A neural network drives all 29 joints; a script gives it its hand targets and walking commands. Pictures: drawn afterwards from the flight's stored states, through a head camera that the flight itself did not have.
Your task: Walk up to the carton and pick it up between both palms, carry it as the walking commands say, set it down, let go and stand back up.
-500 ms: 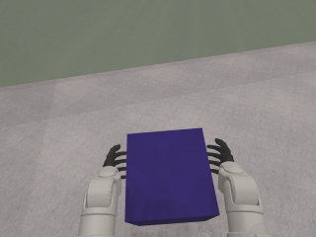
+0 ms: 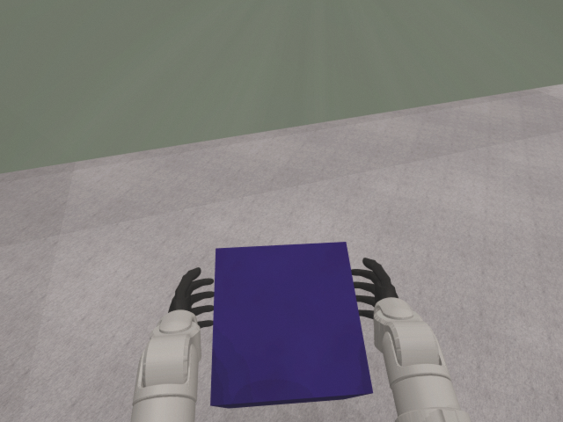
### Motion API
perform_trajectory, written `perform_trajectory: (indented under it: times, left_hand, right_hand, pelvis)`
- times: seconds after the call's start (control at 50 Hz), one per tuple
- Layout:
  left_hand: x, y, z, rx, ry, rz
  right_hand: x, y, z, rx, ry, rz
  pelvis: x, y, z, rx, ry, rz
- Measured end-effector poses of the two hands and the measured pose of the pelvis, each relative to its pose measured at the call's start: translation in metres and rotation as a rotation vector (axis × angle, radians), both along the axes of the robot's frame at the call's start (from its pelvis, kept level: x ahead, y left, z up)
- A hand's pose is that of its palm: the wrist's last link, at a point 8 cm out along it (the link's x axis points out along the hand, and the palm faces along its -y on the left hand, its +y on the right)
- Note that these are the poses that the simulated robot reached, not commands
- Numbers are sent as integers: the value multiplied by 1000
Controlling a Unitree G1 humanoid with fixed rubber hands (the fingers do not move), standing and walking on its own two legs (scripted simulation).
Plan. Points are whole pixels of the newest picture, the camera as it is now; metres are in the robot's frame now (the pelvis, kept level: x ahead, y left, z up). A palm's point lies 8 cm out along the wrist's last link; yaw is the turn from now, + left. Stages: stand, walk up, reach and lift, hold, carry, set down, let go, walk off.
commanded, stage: hold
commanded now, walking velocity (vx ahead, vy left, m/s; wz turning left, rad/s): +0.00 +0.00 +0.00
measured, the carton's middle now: (284, 329) +0.31 +0.06 -0.05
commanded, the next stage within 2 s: set down in 0.50 s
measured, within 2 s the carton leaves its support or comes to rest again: neither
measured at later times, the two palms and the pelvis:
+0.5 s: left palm (179, 304) +0.26 +0.20 +0.07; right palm (389, 301) +0.29 -0.09 +0.08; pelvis -0.04 +0.04 +0.00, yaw -2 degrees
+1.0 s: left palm (190, 319) +0.27 +0.20 +0.00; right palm (377, 316) +0.31 -0.09 +0.01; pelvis -0.01 +0.01 +0.00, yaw +1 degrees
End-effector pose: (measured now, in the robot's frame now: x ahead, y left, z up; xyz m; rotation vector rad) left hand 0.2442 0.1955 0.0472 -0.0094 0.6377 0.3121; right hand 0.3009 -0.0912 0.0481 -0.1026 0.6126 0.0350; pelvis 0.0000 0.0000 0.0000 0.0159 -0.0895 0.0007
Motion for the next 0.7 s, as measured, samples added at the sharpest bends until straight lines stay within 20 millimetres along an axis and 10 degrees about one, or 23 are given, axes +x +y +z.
perform_trajectory:
  times: [0.2,0.4,0.7]
  left_hand:
    - [-6,27,-1,-34,27,6]
    - [9,14,16,-33,2,-22]
    - [18,5,15,-48,17,16]
  right_hand:
    - [-10,28,9,-41,29,-7]
    - [-12,11,26,-25,-8,-30]
    - [1,0,15,13,28,-14]
  pelvis:
    - [-22,22,-1,-12,-67,4]
    - [-37,40,-1,-9,-76,-31]
    - [-36,16,-3,-1,-85,-23]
